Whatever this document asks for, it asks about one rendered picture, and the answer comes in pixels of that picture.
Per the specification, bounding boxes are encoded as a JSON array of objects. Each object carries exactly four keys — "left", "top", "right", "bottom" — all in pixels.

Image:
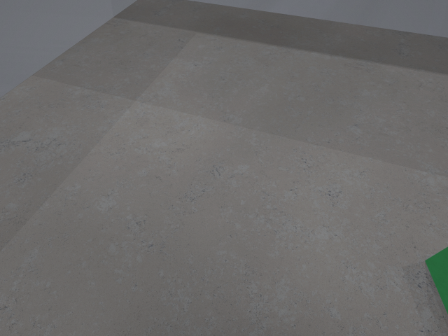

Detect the carton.
[{"left": 425, "top": 247, "right": 448, "bottom": 313}]

